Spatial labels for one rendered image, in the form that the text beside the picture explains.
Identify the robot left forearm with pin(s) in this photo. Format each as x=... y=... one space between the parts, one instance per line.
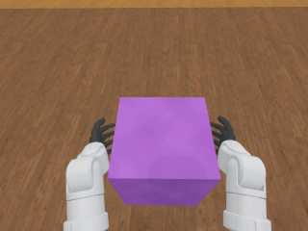
x=83 y=183

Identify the right robot hand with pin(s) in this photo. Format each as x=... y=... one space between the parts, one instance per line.
x=227 y=132

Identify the robot right forearm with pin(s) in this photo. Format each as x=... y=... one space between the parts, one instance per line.
x=246 y=208

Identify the left robot hand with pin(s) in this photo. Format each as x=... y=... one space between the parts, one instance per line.
x=97 y=131

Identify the carton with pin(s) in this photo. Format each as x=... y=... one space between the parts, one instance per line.
x=163 y=151

